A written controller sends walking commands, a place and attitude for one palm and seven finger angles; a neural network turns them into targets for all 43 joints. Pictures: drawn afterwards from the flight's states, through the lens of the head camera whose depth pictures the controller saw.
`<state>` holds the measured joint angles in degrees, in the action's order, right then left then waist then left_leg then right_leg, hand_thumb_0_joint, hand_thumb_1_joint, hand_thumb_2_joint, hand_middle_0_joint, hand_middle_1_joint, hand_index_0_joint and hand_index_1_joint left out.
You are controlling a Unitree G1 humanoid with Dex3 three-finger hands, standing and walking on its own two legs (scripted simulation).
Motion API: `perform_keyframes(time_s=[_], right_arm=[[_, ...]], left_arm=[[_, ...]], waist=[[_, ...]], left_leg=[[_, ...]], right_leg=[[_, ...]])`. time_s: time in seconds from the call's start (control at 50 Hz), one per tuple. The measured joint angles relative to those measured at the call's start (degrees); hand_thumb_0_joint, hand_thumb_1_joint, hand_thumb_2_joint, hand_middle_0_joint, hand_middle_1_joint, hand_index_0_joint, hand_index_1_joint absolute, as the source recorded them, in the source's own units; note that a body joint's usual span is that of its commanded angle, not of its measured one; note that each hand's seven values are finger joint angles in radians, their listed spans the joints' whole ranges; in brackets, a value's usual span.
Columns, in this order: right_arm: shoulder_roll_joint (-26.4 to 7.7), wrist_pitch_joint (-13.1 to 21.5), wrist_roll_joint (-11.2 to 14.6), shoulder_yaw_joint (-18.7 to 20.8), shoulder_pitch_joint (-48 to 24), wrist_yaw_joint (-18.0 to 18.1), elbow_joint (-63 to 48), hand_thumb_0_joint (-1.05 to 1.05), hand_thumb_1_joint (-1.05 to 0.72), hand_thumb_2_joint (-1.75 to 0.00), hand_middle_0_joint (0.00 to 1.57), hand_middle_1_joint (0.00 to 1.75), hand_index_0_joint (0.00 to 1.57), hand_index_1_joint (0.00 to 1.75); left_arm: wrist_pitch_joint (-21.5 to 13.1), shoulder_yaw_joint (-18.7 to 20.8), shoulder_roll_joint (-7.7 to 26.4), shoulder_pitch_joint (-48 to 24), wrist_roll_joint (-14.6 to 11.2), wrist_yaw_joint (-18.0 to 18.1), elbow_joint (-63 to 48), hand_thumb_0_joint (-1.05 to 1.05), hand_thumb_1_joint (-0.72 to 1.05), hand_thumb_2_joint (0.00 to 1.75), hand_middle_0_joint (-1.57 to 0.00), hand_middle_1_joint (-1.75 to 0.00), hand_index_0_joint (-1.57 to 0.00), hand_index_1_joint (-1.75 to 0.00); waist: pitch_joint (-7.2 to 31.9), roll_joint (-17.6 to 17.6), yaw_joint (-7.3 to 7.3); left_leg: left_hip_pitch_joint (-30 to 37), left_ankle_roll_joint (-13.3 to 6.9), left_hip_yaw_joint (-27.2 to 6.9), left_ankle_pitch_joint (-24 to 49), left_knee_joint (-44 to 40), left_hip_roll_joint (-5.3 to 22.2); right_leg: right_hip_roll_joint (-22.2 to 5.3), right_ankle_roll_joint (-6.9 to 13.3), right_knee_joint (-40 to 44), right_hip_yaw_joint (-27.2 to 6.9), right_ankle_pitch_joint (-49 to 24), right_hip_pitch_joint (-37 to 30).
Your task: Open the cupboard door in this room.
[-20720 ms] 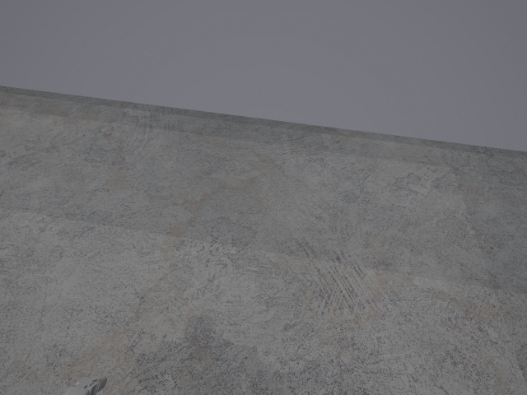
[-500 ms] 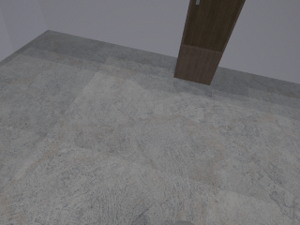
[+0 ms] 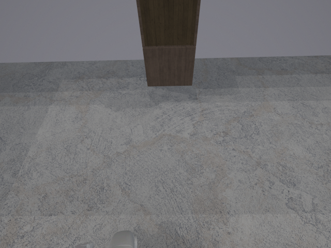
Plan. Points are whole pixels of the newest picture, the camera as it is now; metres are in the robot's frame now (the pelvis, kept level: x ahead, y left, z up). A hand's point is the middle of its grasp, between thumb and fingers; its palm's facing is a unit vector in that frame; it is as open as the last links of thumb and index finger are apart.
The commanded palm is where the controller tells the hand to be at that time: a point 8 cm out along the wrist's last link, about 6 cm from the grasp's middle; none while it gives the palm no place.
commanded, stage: turn or walk to find it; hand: left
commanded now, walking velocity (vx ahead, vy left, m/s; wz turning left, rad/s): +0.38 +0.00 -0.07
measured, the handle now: out of the picture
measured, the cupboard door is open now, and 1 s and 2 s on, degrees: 0 0 0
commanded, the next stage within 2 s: stand and wait in 0.60 s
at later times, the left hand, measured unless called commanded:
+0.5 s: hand (103, 222) +0.21 +0.20 -0.18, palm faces +0.01 -0.99 -0.16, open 7.4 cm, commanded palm none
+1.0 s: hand (140, 127) +0.55 +0.12 -0.16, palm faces -0.04 -0.97 -0.22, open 7.2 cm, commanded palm none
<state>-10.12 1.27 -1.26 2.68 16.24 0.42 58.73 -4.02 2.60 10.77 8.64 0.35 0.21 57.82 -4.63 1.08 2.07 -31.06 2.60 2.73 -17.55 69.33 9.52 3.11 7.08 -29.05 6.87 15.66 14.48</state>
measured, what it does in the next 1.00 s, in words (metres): walks ahead: left foot, then right foot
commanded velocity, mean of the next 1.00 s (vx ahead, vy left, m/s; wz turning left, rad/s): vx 0.22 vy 0.00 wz -0.03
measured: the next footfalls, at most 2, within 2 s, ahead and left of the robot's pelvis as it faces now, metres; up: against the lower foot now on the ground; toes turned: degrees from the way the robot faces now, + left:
left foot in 0.36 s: +0.34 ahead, +0.13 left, +0.00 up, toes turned +7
right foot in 0.80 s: +0.53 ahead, -0.16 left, +0.00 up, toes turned -13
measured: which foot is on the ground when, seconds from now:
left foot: up 0.00-0.34, down 0.36-0.80, up 0.82-1.00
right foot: down 0.00-0.38, up 0.40-0.78, down 0.80-1.00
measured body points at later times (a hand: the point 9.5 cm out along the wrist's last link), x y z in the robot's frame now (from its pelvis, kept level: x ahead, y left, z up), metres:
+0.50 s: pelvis +0.26 +0.03 -0.01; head +0.29 +0.04 +0.44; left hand +0.21 +0.25 -0.16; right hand +0.34 -0.20 -0.15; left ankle +0.30 +0.12 -0.73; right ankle +0.15 -0.07 -0.63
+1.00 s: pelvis +0.43 -0.05 +0.00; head +0.46 -0.07 +0.45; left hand +0.55 +0.17 -0.14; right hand +0.41 -0.27 -0.17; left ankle +0.41 +0.10 -0.69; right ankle +0.49 -0.15 -0.73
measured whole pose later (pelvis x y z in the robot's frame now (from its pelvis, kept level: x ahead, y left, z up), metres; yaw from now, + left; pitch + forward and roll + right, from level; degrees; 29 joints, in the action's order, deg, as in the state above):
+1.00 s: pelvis +0.43 -0.05 +0.00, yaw -3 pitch -1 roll +1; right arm -9.2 0.0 -0.4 2.1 16.2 1.2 62.8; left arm -2.9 1.3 7.9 6.4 0.6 1.4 59.2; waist -4.1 2.1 1.6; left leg -20.7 2.5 4.0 -27.1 52.9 5.6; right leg -4.0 2.5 -30.0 10.1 11.0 17.7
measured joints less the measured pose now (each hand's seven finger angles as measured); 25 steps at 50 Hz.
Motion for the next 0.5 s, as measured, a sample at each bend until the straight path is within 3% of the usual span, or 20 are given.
perform_keyframes(time_s=[0.08, 0.16, 0.32, 0.36, 0.42, 0.46, 0.5], right_arm=[[-0.32, 0.08, -0.27, 0.11, -4.09, -0.55, -2.07, 0.01, -0.91, -0.90, 0.19, 0.30, 0.19, 0.30], [-0.27, 0.09, -0.30, -0.10, -7.11, -1.30, -2.37, 0.00, -0.91, -0.90, 0.19, 0.30, 0.19, 0.30], [0.15, 0.45, -0.25, -0.97, -12.39, -1.98, -2.44, 0.01, -0.91, -0.90, 0.19, 0.30, 0.19, 0.30], [0.34, 1.50, -0.46, -1.20, -12.83, -1.71, -2.65, 0.01, -0.90, -0.90, 0.19, 0.30, 0.19, 0.30], [0.95, 3.30, -0.58, -1.34, -11.86, -1.16, -2.91, 0.01, -0.90, -0.90, 0.20, 0.30, 0.20, 0.30], [1.07, 3.82, -0.20, -1.18, -9.80, -0.64, -2.22, 0.00, -0.90, -0.90, 0.20, 0.30, 0.20, 0.30], [1.21, 4.02, -0.10, -0.97, -7.00, -0.05, -0.96, 0.00, -0.90, -0.90, 0.20, 0.30, 0.20, 0.30]], left_arm=[[-0.22, -0.14, 0.64, 3.33, 0.27, -0.16, 1.82, -0.01, 0.94, 0.90, -0.21, -0.30, -0.21, -0.30], [-1.03, -0.52, 0.16, 6.88, 0.30, 0.05, 2.99, -0.01, 0.93, 0.90, -0.20, -0.30, -0.20, -0.30], [-0.89, -1.62, -2.14, 14.22, 0.64, 0.72, 6.06, 0.00, 0.91, 0.90, -0.20, -0.30, -0.20, -0.30], [-0.58, -1.80, -2.58, 16.19, 0.49, 0.70, 7.55, 0.00, 0.91, 0.90, -0.20, -0.30, -0.20, -0.30], [0.64, -1.96, -2.69, 16.30, -0.33, 0.28, 9.21, 0.01, 0.91, 0.90, -0.20, -0.30, -0.20, -0.30], [1.23, -1.68, -2.63, 15.04, -0.20, 0.03, 9.29, 0.01, 0.91, 0.90, -0.20, -0.30, -0.20, -0.30], [1.79, -1.17, -2.19, 12.76, 0.30, -0.37, 8.29, 0.01, 0.91, 0.90, -0.20, -0.30, -0.20, -0.30]], waist=[[2.28, 1.09, -0.61], [3.31, 1.32, -2.19], [1.40, -0.42, -5.43], [0.85, -1.03, -5.29], [-0.13, -2.55, -4.53], [-0.15, -2.63, -4.03], [-0.01, -2.53, -3.47]], left_leg=[[-4.46, 0.92, -0.21, 5.11, -7.53, 0.45], [-5.34, 1.05, 0.38, 8.19, -13.83, -0.18], [0.76, -1.57, 4.69, 7.00, -30.68, -4.85], [4.92, -3.45, 6.13, 8.99, -35.65, -6.75], [7.55, -5.93, 7.60, 4.29, -32.15, -7.42], [11.28, -5.93, 8.28, 2.10, -33.51, -7.46], [15.15, -5.07, 8.42, 2.01, -36.55, -7.65]], right_leg=[[0.71, -0.18, 4.42, -0.97, 1.05, -5.18], [1.20, -0.53, 7.51, -1.85, 2.89, -9.90], [0.53, -2.42, 9.62, -3.30, 9.42, -18.68], [-0.19, -3.21, 2.75, -3.34, 12.50, -18.10], [-1.87, -4.44, -27.32, -4.88, 11.31, -6.70], [-3.02, -5.03, -40.52, -5.47, 9.44, 0.95], [-5.07, -5.70, -44.31, -5.41, 7.11, 7.38]])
